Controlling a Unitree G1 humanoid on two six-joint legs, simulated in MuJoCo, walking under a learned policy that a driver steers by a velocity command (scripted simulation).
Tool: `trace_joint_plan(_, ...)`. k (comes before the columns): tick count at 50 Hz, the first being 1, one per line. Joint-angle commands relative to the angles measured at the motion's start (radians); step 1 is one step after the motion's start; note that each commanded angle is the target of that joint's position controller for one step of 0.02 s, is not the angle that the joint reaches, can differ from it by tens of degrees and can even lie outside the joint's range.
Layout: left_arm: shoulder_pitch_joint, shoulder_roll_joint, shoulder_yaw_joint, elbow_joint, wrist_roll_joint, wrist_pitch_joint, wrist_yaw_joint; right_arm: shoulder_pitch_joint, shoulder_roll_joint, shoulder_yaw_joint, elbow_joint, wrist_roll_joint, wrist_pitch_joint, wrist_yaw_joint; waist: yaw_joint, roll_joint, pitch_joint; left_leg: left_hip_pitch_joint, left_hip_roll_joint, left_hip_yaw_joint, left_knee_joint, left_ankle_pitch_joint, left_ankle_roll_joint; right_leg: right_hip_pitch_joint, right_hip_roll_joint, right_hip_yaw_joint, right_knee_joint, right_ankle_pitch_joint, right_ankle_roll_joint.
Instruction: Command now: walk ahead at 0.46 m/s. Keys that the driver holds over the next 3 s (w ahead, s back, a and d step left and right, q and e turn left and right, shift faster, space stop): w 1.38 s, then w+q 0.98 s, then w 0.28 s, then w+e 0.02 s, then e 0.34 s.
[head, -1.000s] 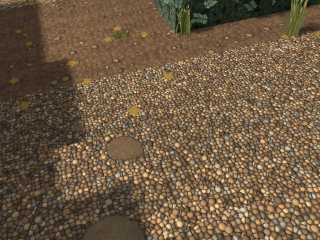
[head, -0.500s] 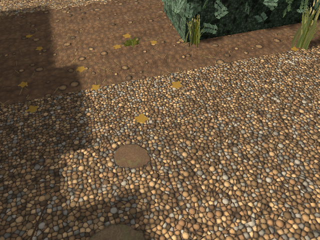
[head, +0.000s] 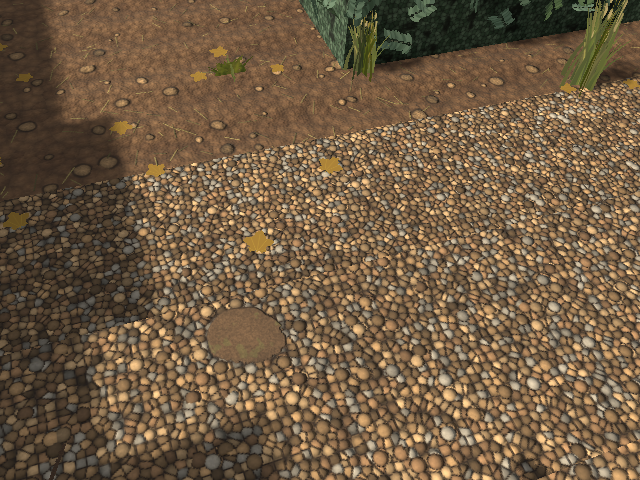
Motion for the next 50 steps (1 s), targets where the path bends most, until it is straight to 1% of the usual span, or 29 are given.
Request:
trace_joint_plan(1,-0.160,0.015,-0.011,-0.116,-0.002,-0.024,-0.021,0.045,-0.174,-0.037,0.001,-0.007,-0.005,-0.006,0.008,0.153,0.071,-0.125,0.208,-0.077,-0.072,0.540,0.073,0.119,0.050,-0.056,-0.028,0.037,-0.006)
trace_joint_plan(5,-0.106,0.080,0.007,-0.127,-0.002,-0.035,-0.031,0.026,-0.189,-0.048,0.019,-0.007,0.012,0.004,0.083,0.148,0.044,0.031,0.266,-0.093,0.103,0.895,0.091,0.189,0.088,-0.079,-0.067,-0.199,-0.084)
trace_joint_plan(6,0.030,0.117,0.025,-0.086,-0.002,-0.039,-0.032,-0.002,-0.207,-0.051,0.013,-0.011,0.019,0.001,0.152,0.153,-0.023,0.023,0.252,-0.086,0.246,1.013,0.079,0.347,0.112,-0.087,-0.106,-0.189,-0.114)
trace_joint_plan(7,0.237,0.167,0.047,-0.031,-0.001,-0.039,-0.026,-0.041,-0.212,-0.048,-0.003,-0.012,0.020,-0.001,0.242,0.140,-0.153,-0.100,0.218,-0.070,0.488,0.953,0.057,0.638,0.046,-0.002,-0.109,-0.132,-0.176)
trace_joint_plan(8,0.364,0.240,0.060,-0.011,0.003,-0.036,-0.026,0.069,-0.130,-0.026,-0.005,-0.034,0.009,0.008,0.205,-0.077,-0.330,-0.396,0.086,-0.051,0.853,0.332,0.018,1.005,-0.194,0.328,-0.096,-0.158,-0.304)
trace_joint_plan(9,0.383,0.174,0.043,0.004,-0.013,-0.033,-0.033,0.132,-0.077,-0.013,0.014,0.000,-0.016,0.029,0.184,-0.243,-0.403,-0.650,-0.054,-0.150,1.113,-0.265,0.002,1.102,-0.334,0.729,-0.278,-0.332,-0.443)
trace_joint_plan(10,0.306,0.100,0.024,0.002,-0.022,-0.032,-0.034,0.015,-0.192,-0.048,-0.012,0.036,-0.033,0.036,0.183,-0.126,-0.210,-0.748,0.019,-0.190,1.165,-0.217,0.021,0.938,-0.296,0.619,-0.334,-0.387,-0.392)
trace_joint_plan(11,0.210,0.085,0.018,-0.018,-0.014,-0.032,-0.035,-0.090,-0.219,-0.058,-0.053,0.049,-0.034,0.033,0.155,-0.058,-0.090,-0.729,0.064,-0.160,1.155,-0.121,0.021,0.761,-0.270,0.478,-0.373,-0.310,-0.351)
trace_joint_plan(12,0.150,0.061,0.005,-0.024,-0.004,-0.040,-0.040,-0.119,-0.195,-0.058,-0.061,0.037,-0.024,0.023,0.113,0.023,-0.025,-0.684,0.106,-0.142,1.098,-0.058,0.007,0.617,-0.232,0.373,-0.410,-0.204,-0.325)
trace_joint_plan(15,0.112,0.043,-0.004,-0.016,0.004,-0.050,-0.033,-0.091,-0.161,-0.068,-0.073,0.023,0.008,0.006,0.045,0.005,-0.003,-0.564,0.174,-0.143,0.919,0.014,-0.018,0.457,-0.162,0.241,-0.475,-0.163,-0.279)
trace_joint_plan(19,0.234,0.145,0.025,0.046,0.019,-0.041,0.000,-0.139,-0.113,-0.059,-0.105,-0.014,0.014,0.022,0.054,0.017,-0.008,-0.631,0.188,-0.092,0.820,0.214,-0.070,0.447,-0.159,0.168,-0.445,-0.031,-0.301)
trace_joint_plan(20,0.284,0.130,0.019,0.068,0.002,-0.052,0.016,-0.245,-0.173,-0.083,-0.148,0.017,0.005,0.026,0.068,0.001,0.040,-0.791,0.216,-0.162,0.739,0.272,-0.061,0.545,-0.159,0.186,-0.443,-0.126,-0.258)
trace_joint_plan(21,0.316,0.124,0.017,0.081,-0.004,-0.057,0.023,-0.301,-0.179,-0.083,-0.168,0.023,-0.004,0.030,0.088,-0.015,0.047,-0.865,0.219,-0.169,0.684,0.318,-0.054,0.594,-0.171,0.206,-0.436,-0.176,-0.247)
trace_joint_plan(23,0.337,0.113,0.012,0.091,-0.015,-0.053,0.051,-0.357,-0.152,-0.073,-0.183,-0.008,-0.013,0.036,0.100,-0.013,0.052,-0.790,0.190,-0.132,0.497,0.550,-0.054,0.519,-0.105,0.117,-0.377,-0.235,-0.218)
trace_joint_plan(26,0.374,0.120,0.005,0.090,-0.002,-0.044,0.067,-0.400,-0.129,-0.061,-0.197,-0.020,-0.021,0.073,0.109,-0.007,0.030,-0.688,0.161,-0.112,0.449,0.750,-0.028,0.405,-0.118,0.117,-0.253,-0.352,-0.207)
trace_joint_plan(32,0.469,0.125,-0.002,0.073,-0.007,-0.004,0.083,-0.554,-0.121,-0.031,-0.263,0.004,-0.014,0.135,0.177,-0.028,0.101,-0.837,0.173,-0.120,0.363,0.676,-0.011,0.510,-0.171,0.191,0.002,-0.464,-0.175)
trace_joint_plan(36,0.487,0.121,0.003,0.068,-0.009,0.026,0.083,-0.474,-0.136,-0.030,-0.205,0.024,-0.004,0.130,0.175,-0.008,0.073,-0.570,0.189,-0.104,0.172,0.721,-0.022,0.494,-0.146,0.140,0.199,-0.379,-0.099)
trace_joint_plan(37,0.484,0.120,0.005,0.075,-0.012,0.028,0.079,-0.392,-0.154,-0.040,-0.168,0.024,-0.008,0.121,0.143,0.007,0.054,-0.482,0.185,-0.080,0.123,0.729,-0.025,0.509,-0.130,0.125,0.325,-0.324,-0.086)
trace_joint_plan(38,0.463,0.129,0.007,0.080,-0.008,0.031,0.071,-0.198,-0.188,-0.062,-0.099,0.015,-0.013,0.105,0.041,0.047,-0.017,-0.248,0.148,-0.024,0.064,0.749,-0.018,0.453,-0.087,0.080,0.547,-0.229,-0.058)
trace_joint_plan(39,0.481,0.127,0.013,0.108,-0.013,0.013,0.060,-0.010,-0.235,-0.079,-0.048,-0.004,-0.013,0.093,-0.055,0.116,-0.102,0.054,0.187,-0.037,0.106,0.831,0.026,0.269,0.002,0.039,0.914,-0.447,-0.003)
trace_joint_plan(40,0.592,0.004,-0.003,0.130,-0.002,-0.004,0.041,0.079,-0.276,-0.061,-0.007,-0.039,-0.021,0.099,-0.014,0.343,-0.193,0.380,0.263,-0.087,0.478,1.246,0.036,-0.110,0.115,0.111,1.355,-1.061,0.032)
trace_joint_plan(41,0.681,0.034,-0.012,0.098,-0.037,-0.042,0.031,0.131,-0.327,-0.085,0.003,-0.016,-0.015,0.093,-0.010,0.494,-0.320,0.480,0.370,-0.262,0.541,1.319,0.121,-0.268,0.101,0.215,1.453,-0.973,0.042)
trace_joint_plan(42,0.600,0.061,-0.014,0.040,-0.063,-0.057,0.034,0.141,-0.347,-0.104,0.005,0.009,0.008,0.089,-0.035,0.418,-0.383,0.473,0.474,-0.470,0.381,0.832,0.213,-0.395,0.090,0.192,1.446,-0.878,0.036)
trace_joint_plan(43,0.488,0.066,-0.015,0.007,-0.076,-0.061,0.051,0.064,-0.318,-0.097,-0.006,0.008,0.018,0.079,-0.005,0.214,-0.332,0.318,0.490,-0.558,0.209,0.326,0.229,-0.424,0.029,0.129,1.332,-0.697,0.014)
trace_joint_plan(44,0.393,0.075,-0.016,-0.012,-0.061,-0.042,0.076,-0.082,-0.249,-0.066,-0.044,-0.006,0.017,0.071,0.036,0.117,-0.240,0.120,0.480,-0.603,0.079,0.099,0.229,-0.395,-0.024,0.030,1.319,-0.577,0.002)
trace_joint_plan(45,0.362,0.072,-0.012,-0.026,-0.059,-0.027,0.086,-0.194,-0.222,-0.048,-0.073,-0.028,-0.012,0.067,0.083,0.154,-0.161,-0.077,0.516,-0.634,0.078,0.128,0.238,-0.340,-0.061,0.106,1.117,-0.411,-0.025)
trace_joint_plan(47,0.342,0.053,-0.003,-0.008,-0.004,0.006,0.073,-0.297,-0.129,-0.019,-0.075,-0.031,-0.040,0.065,0.134,0.129,0.017,-0.410,0.343,-0.336,0.065,0.346,0.150,-0.118,-0.110,0.114,0.759,-0.302,0.001)
trace_joint_plan(48,0.324,0.035,-0.003,-0.018,0.011,0.005,0.071,-0.277,-0.163,-0.029,-0.066,-0.041,-0.044,0.055,0.127,0.165,0.016,-0.421,0.295,-0.277,0.032,0.387,0.155,-0.074,-0.101,0.091,0.637,-0.263,0.020)
trace_joint_plan(50,0.235,0.037,-0.005,-0.058,0.019,-0.006,0.054,-0.206,-0.165,-0.030,-0.043,-0.029,-0.046,0.029,0.103,0.159,0.010,-0.376,0.271,-0.208,0.024,0.553,0.169,-0.032,-0.099,0.075,0.388,-0.153,0.037)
